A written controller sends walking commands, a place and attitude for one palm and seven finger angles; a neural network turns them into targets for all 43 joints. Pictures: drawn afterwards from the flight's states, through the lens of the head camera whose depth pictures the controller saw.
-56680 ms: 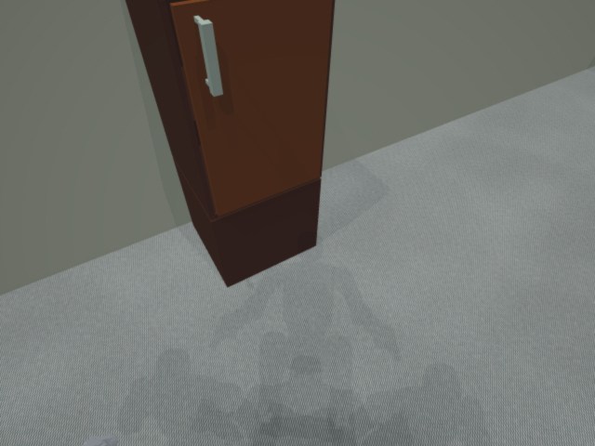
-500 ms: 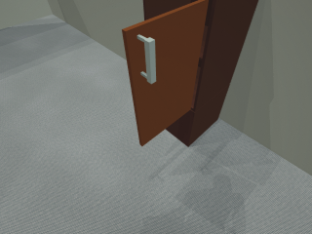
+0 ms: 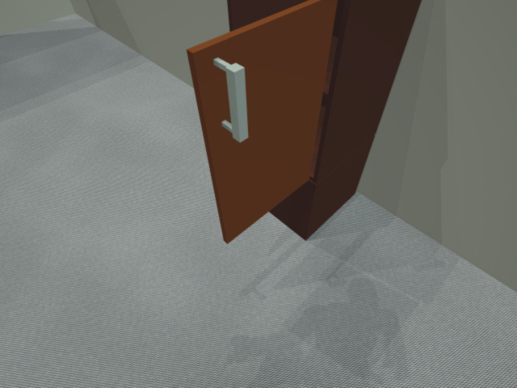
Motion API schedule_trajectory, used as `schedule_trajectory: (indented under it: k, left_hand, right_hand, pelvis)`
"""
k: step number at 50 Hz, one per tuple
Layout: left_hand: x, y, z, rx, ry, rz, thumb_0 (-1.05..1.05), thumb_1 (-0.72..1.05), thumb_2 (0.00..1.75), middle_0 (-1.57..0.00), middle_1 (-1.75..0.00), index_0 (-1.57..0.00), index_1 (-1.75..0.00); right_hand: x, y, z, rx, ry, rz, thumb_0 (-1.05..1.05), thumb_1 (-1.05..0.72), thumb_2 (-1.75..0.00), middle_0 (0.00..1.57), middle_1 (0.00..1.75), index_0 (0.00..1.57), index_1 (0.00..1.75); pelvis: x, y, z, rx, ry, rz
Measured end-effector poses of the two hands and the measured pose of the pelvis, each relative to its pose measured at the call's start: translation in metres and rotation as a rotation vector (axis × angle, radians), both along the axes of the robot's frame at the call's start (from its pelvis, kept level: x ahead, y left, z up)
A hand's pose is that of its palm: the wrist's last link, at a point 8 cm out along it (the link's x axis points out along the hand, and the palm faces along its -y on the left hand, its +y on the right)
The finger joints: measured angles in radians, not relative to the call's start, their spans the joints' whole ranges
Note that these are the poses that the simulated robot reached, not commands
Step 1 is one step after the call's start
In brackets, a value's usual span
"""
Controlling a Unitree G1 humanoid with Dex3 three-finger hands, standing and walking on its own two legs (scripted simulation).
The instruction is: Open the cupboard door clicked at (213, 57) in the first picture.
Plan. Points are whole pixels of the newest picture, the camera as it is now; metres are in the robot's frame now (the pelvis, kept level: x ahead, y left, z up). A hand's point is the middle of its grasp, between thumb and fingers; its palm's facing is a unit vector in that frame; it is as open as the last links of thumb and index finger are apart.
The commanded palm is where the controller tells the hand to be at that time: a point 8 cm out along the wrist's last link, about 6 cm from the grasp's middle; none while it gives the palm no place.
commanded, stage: look to check the result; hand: left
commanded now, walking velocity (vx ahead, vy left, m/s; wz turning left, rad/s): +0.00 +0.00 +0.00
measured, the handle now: (230, 101) +0.57 +0.09 +0.14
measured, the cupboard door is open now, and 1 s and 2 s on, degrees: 89 89 89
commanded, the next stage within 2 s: stand and wait in 0.34 s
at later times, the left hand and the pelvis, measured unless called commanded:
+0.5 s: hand out of the picture +0.09 +0.23 -0.16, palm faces +0.00 -0.95 -0.32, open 7.4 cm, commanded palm none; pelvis +0.02 -0.01 +0.00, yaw +0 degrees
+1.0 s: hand out of the picture +0.09 +0.22 -0.16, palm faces -0.01 -0.95 -0.31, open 7.4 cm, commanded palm none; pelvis +0.02 -0.01 +0.00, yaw -1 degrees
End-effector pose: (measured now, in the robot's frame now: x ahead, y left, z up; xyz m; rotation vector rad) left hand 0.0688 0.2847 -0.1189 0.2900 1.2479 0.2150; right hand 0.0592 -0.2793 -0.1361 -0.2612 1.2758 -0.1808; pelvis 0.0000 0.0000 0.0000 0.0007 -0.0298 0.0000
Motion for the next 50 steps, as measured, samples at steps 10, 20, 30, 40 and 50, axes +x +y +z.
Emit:
schedule_trajectory:
  k: [10, 20, 30, 40, 50]
  left_hand:
    - [-0.004, -0.002, 0.000, 0.007, 0.036, 0.012, 0.01, 0.90, 0.89, -0.20, -0.30, -0.20, -0.30]
    - [0.008, -0.010, -0.002, -0.005, 0.023, 0.004, 0.01, 0.90, 0.89, -0.20, -0.30, -0.20, -0.30]
    - [0.023, -0.015, -0.002, -0.012, -0.005, -0.008, 0.01, 0.90, 0.89, -0.20, -0.30, -0.20, -0.30]
    - [0.026, -0.016, -0.002, -0.013, -0.006, -0.014, 0.01, 0.90, 0.89, -0.20, -0.30, -0.20, -0.30]
    - [0.018, -0.016, -0.004, -0.019, 0.013, -0.009, 0.01, 0.90, 0.89, -0.20, -0.30, -0.20, -0.30]
  right_hand:
    - [0.013, -0.003, -0.001, 0.003, 0.004, 0.008, 0.01, -0.91, -0.90, 0.20, 0.30, 0.20, 0.30]
    - [0.022, -0.005, 0.000, 0.003, -0.005, 0.004, 0.01, -0.91, -0.90, 0.20, 0.30, 0.21, 0.30]
    - [0.022, -0.006, 0.001, -0.001, -0.007, -0.008, 0.01, -0.91, -0.90, 0.20, 0.30, 0.21, 0.30]
    - [0.016, -0.005, 0.001, 0.001, 0.005, -0.023, 0.01, -0.91, -0.90, 0.20, 0.30, 0.20, 0.30]
    - [0.007, -0.001, 0.000, 0.005, 0.021, -0.031, 0.01, -0.91, -0.90, 0.20, 0.30, 0.20, 0.30]
  pelvis:
    - [0.009, -0.004, 0.001, 0.001, 0.003, -0.002]
    - [0.016, -0.006, 0.001, 0.002, 0.006, -0.005]
    - [0.022, -0.008, 0.001, 0.003, 0.006, -0.009]
    - [0.024, -0.008, 0.001, 0.002, 0.004, -0.015]
    - [0.023, -0.007, 0.001, 0.001, 0.002, -0.017]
